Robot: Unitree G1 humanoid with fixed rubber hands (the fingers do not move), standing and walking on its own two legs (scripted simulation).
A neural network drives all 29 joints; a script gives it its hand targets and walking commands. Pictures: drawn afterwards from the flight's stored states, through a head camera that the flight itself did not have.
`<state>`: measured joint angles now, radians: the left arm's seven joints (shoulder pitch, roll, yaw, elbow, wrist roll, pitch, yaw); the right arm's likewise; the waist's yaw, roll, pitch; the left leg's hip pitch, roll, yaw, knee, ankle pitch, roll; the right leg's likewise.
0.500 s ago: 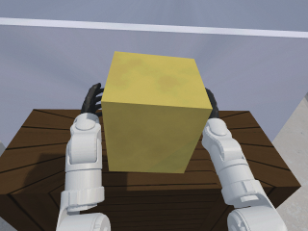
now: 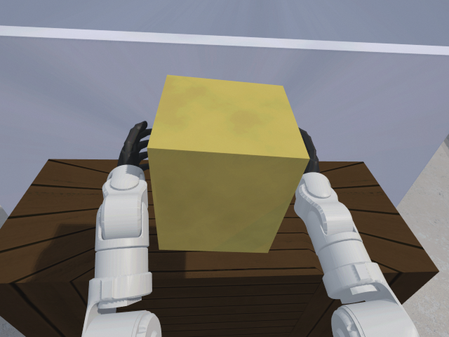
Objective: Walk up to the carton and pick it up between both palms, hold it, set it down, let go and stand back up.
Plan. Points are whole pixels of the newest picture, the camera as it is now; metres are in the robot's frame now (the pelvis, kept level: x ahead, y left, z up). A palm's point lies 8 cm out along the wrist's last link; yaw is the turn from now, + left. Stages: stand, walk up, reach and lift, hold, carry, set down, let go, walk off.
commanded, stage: hold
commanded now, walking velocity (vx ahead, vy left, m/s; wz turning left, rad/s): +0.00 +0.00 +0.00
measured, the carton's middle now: (220, 168) +0.39 +0.01 +0.15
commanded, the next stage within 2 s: none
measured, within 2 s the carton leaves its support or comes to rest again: neither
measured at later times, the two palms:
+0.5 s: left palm (131, 168) +0.35 +0.16 +0.18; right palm (306, 172) +0.36 -0.14 +0.16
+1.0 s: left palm (131, 168) +0.35 +0.16 +0.18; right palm (306, 172) +0.36 -0.14 +0.16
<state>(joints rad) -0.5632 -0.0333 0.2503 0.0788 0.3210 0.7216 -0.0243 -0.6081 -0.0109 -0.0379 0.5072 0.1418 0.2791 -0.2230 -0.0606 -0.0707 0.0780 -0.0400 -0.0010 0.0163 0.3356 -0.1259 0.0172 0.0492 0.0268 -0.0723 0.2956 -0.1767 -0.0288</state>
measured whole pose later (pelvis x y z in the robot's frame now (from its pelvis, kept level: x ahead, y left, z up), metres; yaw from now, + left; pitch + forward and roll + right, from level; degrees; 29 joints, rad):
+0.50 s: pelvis +0.00 +0.00 +0.00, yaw +0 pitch -10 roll -1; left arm -0.56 -0.03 0.25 0.08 0.32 0.72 -0.02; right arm -0.61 -0.01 -0.04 0.51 0.14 0.28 -0.22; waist -0.06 -0.07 0.08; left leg -0.04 0.00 0.02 0.34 -0.13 0.02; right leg 0.05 0.03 -0.07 0.30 -0.18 -0.03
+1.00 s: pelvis +0.00 +0.00 +0.00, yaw +0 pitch -10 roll -1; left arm -0.56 -0.03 0.25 0.08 0.32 0.72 -0.02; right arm -0.61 -0.01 -0.04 0.51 0.14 0.28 -0.22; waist -0.06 -0.07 0.08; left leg -0.04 0.00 0.02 0.33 -0.13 0.02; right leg 0.05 0.03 -0.07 0.30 -0.18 -0.03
